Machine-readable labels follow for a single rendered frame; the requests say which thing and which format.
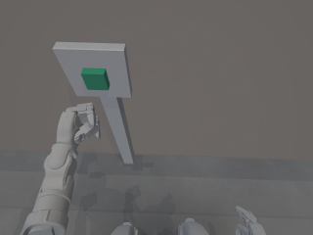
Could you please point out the robot shin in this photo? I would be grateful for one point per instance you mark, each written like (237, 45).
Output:
(127, 223)
(190, 219)

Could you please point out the left robot hand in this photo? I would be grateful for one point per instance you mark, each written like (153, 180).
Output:
(73, 130)

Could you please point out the panel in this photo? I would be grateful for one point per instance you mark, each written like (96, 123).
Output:
(76, 56)

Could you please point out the robot left shin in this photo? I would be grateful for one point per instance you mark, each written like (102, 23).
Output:
(127, 223)

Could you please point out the button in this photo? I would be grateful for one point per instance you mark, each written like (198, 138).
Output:
(95, 79)

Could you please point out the robot left forearm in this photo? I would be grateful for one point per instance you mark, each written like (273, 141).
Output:
(49, 214)

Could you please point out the right robot hand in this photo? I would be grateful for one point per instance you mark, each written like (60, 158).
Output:
(250, 221)

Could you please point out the robot right shin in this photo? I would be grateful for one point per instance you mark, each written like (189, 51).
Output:
(190, 219)

